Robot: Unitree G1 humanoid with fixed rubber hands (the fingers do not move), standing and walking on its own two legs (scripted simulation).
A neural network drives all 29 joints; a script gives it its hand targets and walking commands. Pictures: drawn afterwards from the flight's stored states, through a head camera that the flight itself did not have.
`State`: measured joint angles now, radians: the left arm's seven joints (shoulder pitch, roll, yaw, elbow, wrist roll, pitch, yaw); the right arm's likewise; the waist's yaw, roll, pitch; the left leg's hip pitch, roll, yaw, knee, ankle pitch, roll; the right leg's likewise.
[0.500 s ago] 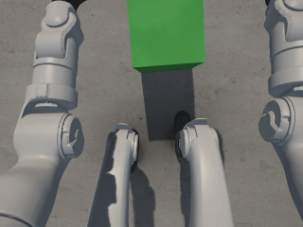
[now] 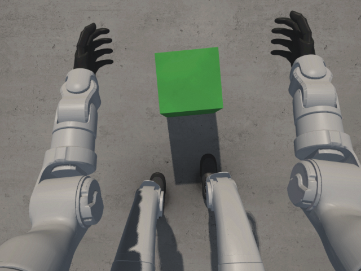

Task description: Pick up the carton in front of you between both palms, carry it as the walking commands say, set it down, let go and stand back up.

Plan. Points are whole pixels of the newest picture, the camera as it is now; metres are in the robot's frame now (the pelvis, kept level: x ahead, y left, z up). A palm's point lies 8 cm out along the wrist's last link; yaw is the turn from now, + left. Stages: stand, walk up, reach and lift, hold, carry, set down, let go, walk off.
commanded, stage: let go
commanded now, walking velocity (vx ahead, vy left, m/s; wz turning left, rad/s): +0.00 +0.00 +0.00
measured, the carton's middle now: (188, 87) +0.51 -0.03 -0.54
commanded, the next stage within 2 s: stand in 1.16 s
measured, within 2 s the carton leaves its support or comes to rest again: neither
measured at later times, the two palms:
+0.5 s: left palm (21, 167) +0.31 +0.23 +0.00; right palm (338, 159) +0.30 -0.23 -0.01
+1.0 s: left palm out of the picture +0.25 +0.24 +0.05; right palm out of the picture +0.22 -0.22 +0.04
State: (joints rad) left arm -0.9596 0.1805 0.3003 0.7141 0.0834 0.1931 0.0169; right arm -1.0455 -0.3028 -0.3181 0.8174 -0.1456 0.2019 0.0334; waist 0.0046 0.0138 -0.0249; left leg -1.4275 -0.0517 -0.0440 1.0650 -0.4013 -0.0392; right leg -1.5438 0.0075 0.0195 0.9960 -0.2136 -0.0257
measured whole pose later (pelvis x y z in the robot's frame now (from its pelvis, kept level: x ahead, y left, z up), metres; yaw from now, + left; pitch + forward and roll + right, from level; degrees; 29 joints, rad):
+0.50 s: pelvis +0.05 +0.01 +0.09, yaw -2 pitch +20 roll +0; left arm -0.10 0.17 0.12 0.55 0.02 0.01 -0.06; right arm -0.11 -0.21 -0.13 0.55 -0.03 0.02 0.04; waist 0.01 0.02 -0.03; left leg -0.66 -0.03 -0.06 0.66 -0.35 -0.01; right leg -0.77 0.01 0.02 0.61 -0.19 -0.01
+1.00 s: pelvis +0.08 +0.02 +0.11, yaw -3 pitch -4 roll -1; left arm 0.20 0.19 0.04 0.44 0.02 0.11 -0.07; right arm 0.23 -0.23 -0.04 0.39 -0.01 0.13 0.07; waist 0.00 0.04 0.12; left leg -0.04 0.00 -0.06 0.46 -0.35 0.01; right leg -0.16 0.04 0.02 0.43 -0.19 0.00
